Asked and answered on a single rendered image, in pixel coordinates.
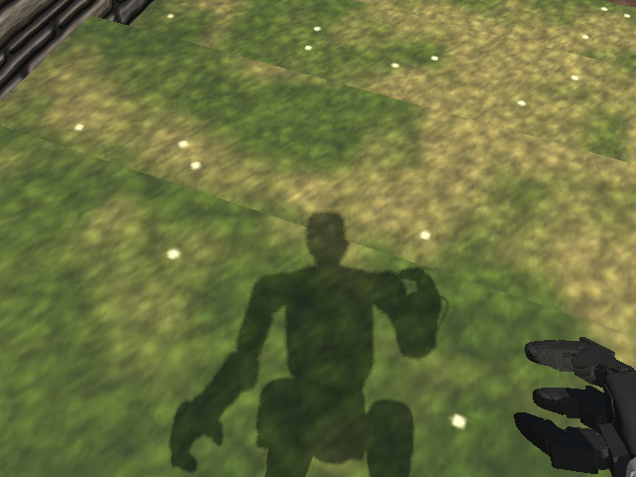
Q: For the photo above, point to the robot right hand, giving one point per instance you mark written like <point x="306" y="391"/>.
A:
<point x="611" y="414"/>

